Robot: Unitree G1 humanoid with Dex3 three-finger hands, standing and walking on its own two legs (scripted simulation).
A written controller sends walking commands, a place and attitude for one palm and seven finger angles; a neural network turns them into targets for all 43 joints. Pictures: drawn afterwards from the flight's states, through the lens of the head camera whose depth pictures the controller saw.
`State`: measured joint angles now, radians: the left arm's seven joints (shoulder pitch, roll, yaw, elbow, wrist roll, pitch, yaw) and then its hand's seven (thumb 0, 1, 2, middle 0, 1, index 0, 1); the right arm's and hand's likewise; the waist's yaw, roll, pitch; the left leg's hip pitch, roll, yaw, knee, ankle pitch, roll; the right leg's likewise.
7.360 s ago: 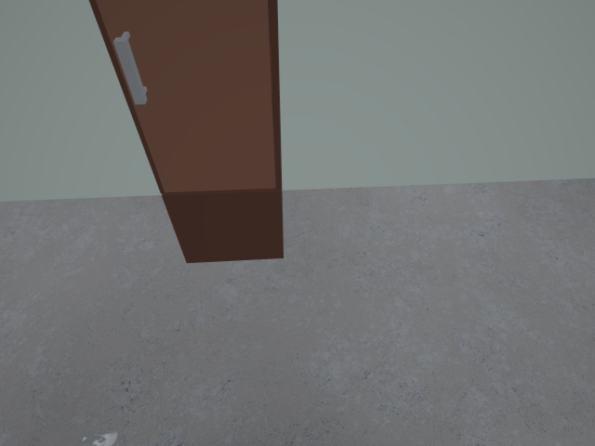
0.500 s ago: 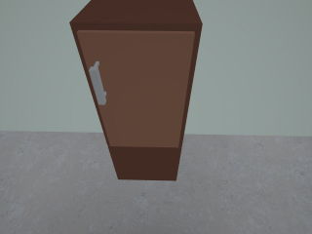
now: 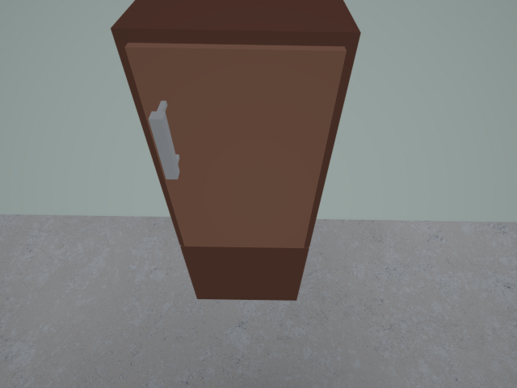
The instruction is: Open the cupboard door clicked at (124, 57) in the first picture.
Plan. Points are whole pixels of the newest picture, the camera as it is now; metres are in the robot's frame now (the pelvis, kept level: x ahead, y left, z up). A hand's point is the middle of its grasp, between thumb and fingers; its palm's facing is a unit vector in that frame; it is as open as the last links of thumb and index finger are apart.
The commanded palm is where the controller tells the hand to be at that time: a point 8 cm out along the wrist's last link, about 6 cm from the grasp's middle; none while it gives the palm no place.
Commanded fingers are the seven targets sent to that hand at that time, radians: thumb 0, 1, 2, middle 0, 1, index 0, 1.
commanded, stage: come to a stop and stand still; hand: left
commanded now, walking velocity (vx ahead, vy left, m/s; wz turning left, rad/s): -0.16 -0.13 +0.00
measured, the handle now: (168, 141) +0.53 +0.22 +0.09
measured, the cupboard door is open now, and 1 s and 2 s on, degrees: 0 0 0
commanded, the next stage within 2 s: look again from close up in 0.90 s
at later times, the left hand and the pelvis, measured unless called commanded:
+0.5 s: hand out of the picture +0.06 +0.15 -0.15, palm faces +0.02 -0.98 -0.20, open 7.3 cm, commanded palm none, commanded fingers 0.00 0.90 0.90 -0.20 -0.30 -0.20 -0.30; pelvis -0.01 -0.02 +0.01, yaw +0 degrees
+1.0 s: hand out of the picture -0.01 +0.13 -0.16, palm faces +0.03 -0.98 -0.17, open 7.4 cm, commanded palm none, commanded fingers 0.00 0.90 0.90 -0.20 -0.30 -0.20 -0.30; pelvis +0.01 -0.03 +0.01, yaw -1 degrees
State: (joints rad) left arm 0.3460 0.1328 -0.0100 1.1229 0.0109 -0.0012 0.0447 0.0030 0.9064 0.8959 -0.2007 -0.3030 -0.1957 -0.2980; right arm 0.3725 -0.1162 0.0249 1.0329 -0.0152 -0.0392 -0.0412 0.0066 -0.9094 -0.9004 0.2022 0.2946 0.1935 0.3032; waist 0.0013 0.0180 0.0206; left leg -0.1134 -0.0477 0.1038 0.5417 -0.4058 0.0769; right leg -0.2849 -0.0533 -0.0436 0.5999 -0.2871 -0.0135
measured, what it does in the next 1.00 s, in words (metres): stands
